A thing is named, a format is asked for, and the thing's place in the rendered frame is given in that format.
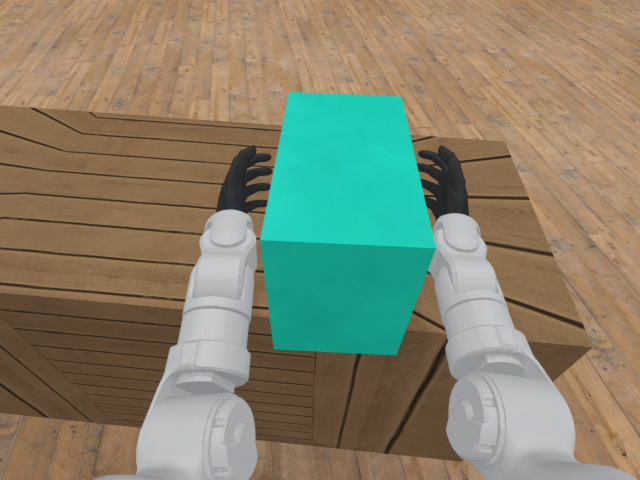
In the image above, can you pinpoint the left robot hand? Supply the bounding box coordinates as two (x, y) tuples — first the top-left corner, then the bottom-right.
(216, 145), (273, 214)

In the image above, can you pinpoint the robot right upper arm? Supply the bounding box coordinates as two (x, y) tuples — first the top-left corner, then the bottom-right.
(446, 371), (638, 480)

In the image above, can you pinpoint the pedestal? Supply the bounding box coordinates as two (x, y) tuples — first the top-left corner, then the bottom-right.
(0, 105), (593, 461)

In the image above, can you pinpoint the robot right forearm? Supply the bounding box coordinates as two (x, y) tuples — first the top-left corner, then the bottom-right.
(428, 213), (576, 449)

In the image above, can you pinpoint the right robot hand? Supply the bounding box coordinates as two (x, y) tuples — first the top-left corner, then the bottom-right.
(417, 145), (469, 221)

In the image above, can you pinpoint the robot left forearm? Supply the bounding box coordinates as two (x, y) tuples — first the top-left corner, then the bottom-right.
(136, 210), (257, 465)

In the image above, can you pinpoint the robot left upper arm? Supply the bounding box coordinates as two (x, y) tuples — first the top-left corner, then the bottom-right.
(94, 393), (258, 480)

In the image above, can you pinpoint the carton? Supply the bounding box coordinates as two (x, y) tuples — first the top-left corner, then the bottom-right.
(260, 92), (436, 355)

